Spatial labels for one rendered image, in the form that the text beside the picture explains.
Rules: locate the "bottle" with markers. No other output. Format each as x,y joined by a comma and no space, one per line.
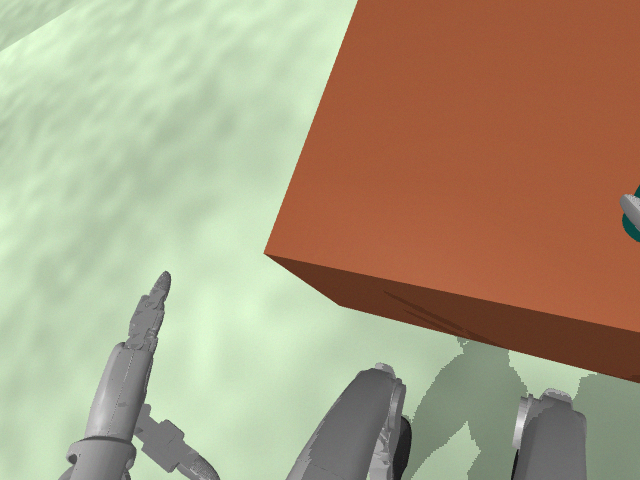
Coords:
627,224

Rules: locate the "left robot foot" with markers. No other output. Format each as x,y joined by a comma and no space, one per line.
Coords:
402,452

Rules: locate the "left robot hand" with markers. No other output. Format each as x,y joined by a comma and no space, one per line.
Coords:
118,408

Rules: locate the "left robot arm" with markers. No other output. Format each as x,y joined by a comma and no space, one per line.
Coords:
100,458

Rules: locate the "right robot hand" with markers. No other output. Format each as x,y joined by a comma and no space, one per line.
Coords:
630,204

